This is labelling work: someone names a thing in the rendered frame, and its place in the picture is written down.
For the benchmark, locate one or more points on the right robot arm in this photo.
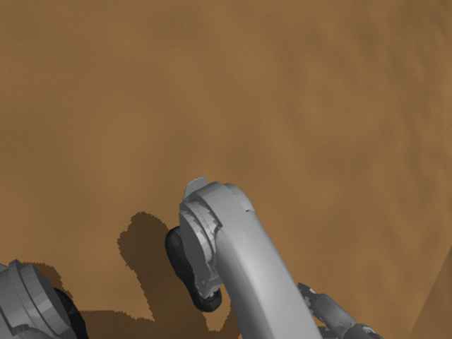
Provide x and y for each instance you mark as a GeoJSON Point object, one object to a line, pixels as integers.
{"type": "Point", "coordinates": [361, 331]}

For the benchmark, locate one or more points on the left robot foot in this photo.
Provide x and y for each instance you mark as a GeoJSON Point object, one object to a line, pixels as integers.
{"type": "Point", "coordinates": [77, 322]}

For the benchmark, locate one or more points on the right robot hand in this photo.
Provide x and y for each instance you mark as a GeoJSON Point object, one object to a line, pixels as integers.
{"type": "Point", "coordinates": [326, 310]}

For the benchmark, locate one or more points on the right robot foot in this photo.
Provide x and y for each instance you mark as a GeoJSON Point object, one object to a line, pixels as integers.
{"type": "Point", "coordinates": [182, 268]}

